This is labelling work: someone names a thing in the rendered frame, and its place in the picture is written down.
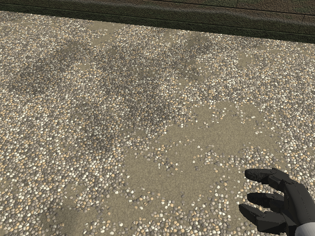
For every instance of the right robot hand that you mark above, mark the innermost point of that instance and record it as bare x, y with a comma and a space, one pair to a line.
290, 211

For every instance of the robot right forearm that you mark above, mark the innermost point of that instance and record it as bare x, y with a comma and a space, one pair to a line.
307, 229

